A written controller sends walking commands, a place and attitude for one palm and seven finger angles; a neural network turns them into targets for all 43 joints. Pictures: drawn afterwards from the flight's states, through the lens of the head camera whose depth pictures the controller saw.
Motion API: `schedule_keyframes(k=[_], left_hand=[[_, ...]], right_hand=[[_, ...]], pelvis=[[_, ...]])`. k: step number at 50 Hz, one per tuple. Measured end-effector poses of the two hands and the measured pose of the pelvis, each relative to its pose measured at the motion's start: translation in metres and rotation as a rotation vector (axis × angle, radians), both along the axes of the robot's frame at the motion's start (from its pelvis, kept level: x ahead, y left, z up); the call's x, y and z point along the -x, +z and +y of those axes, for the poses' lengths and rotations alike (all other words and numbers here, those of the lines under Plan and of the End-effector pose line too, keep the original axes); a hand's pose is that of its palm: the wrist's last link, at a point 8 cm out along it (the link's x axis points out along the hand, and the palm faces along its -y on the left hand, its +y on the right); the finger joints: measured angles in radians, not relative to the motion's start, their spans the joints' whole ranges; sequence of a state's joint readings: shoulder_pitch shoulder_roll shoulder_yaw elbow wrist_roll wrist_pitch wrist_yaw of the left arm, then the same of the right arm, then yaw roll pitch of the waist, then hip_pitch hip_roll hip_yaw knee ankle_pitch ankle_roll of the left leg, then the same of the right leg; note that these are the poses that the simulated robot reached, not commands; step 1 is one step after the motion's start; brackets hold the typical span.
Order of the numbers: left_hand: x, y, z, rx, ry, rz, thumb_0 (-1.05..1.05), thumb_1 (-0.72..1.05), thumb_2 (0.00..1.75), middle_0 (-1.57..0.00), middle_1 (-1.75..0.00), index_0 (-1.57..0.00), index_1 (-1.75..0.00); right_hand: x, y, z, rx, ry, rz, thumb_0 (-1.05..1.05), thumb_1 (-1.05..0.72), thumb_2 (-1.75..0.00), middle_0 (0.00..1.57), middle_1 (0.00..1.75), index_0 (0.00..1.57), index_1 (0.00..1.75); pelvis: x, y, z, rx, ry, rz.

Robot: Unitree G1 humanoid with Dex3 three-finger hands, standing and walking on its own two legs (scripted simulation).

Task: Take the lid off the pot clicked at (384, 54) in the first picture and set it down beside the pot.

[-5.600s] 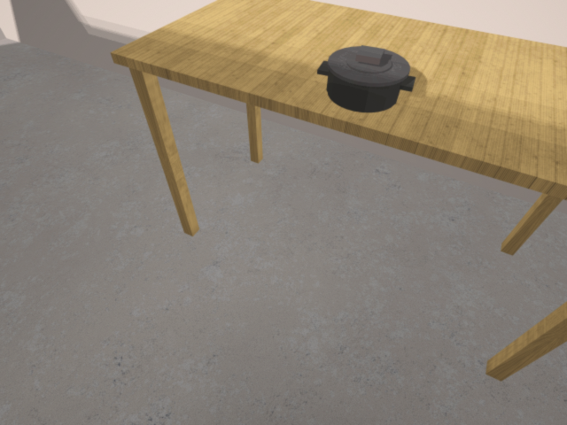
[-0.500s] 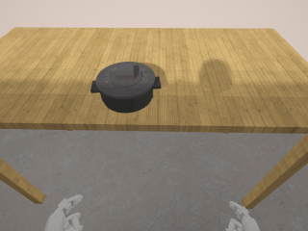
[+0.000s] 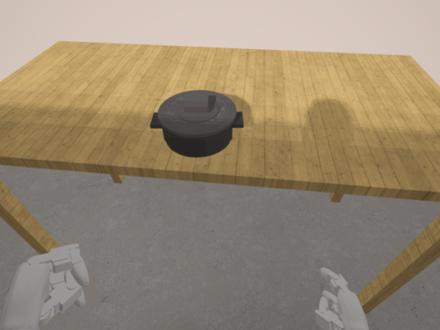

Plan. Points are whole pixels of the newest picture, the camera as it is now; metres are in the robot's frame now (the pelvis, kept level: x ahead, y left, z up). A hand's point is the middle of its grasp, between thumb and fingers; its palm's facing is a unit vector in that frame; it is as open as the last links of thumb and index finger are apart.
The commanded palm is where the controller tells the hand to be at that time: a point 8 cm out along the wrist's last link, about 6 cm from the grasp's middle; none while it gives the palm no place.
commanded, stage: raise the hand higher, near the body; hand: left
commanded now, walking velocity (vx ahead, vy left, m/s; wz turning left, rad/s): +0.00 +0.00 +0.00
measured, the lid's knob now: (196, 103) +0.54 +0.14 +0.15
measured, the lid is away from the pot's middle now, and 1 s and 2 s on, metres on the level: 0.00 0.00 0.00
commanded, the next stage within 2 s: reach forward and open the fingers in 0.78 s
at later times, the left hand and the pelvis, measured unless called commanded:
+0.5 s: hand (67, 247) +0.17 +0.24 +0.15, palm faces +0.34 -0.85 -0.41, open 3.1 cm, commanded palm +0.11 +0.27 +0.18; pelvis +0.00 +0.01 +0.00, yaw -1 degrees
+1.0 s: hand (56, 211) +0.19 +0.24 +0.20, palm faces +0.43 -0.56 -0.71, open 3.0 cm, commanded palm +0.15 +0.27 +0.23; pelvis -0.01 +0.01 +0.00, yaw +0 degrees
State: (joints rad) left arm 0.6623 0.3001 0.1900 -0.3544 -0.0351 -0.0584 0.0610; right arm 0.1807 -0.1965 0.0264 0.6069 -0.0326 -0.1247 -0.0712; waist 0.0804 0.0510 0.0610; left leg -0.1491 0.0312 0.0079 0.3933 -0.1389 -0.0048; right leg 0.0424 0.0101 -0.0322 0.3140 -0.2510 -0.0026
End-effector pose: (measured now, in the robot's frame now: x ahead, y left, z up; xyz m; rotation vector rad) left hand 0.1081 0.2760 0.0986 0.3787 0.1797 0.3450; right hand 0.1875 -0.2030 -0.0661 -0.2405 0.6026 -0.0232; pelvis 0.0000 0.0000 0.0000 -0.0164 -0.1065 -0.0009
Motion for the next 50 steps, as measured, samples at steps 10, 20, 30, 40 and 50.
schedule_keyframes(k=[10,20,30,40,50], left_hand=[[-0.011,0.034,-0.003,-0.083,-0.062,-0.103,0.01,0.9,0.89,-1.29,-1.49,-1.29,-1.49],[-0.021,0.056,-0.001,-0.113,-0.081,-0.216,0.01,0.89,0.89,-1.3,-1.5,-1.3,-1.5],[-0.027,0.08,0.002,-0.148,-0.084,-0.33,0.01,0.89,0.89,-1.31,-1.5,-1.3,-1.5],[-0.032,0.106,0.004,-0.188,-0.097,-0.449,0.01,0.89,0.89,-1.31,-1.5,-1.3,-1.5],[-0.043,0.129,-0.006,-0.609,-0.091,-0.351,0.01,0.86,0.91,-1.3,-1.47,-1.3,-1.47]], right_hand=[[0.007,-0.005,-0.005,-0.005,-0.027,0.006,0.02,-0.91,-0.9,0.21,0.31,0.2,0.3],[-0.013,0.01,-0.006,0.018,-0.016,-0.058,0.02,-0.91,-0.9,0.21,0.3,0.2,0.3],[-0.021,0.014,0.005,0.007,0.019,-0.071,0.02,-0.91,-0.9,0.21,0.3,0.2,0.3],[-0.01,0.005,0.01,-0.004,0.03,-0.03,0.02,-0.91,-0.9,0.21,0.3,0.2,0.3],[-0.006,-0.008,0.005,0.008,0.06,0.053,0.02,-0.91,-0.9,0.21,0.3,0.2,0.3]], pelvis=[[-0.001,0.001,0.004,-0.001,-0.015,-0.003],[-0.003,0.001,0.005,-0.001,-0.019,-0.005],[-0.004,0.001,0.007,0.0,-0.019,-0.009],[-0.001,0.001,0.009,0.002,-0.02,-0.013],[0.009,-0.004,0.011,-0.001,-0.007,0.022]])
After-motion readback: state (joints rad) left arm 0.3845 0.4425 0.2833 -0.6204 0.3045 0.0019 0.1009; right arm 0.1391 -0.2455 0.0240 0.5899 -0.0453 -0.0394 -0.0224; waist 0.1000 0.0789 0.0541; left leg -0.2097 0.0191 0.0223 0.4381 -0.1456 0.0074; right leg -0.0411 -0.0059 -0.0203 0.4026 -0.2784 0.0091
